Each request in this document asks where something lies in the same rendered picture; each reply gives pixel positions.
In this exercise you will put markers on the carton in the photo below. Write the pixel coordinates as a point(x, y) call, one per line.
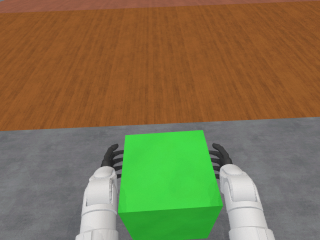
point(168, 188)

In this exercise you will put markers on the robot left forearm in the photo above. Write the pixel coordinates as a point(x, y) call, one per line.
point(99, 208)

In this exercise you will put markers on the robot right forearm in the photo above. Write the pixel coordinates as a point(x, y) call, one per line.
point(243, 205)

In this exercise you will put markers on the robot right hand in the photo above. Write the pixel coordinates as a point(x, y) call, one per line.
point(223, 158)

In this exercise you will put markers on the robot left hand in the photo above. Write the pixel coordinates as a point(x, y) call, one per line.
point(109, 161)

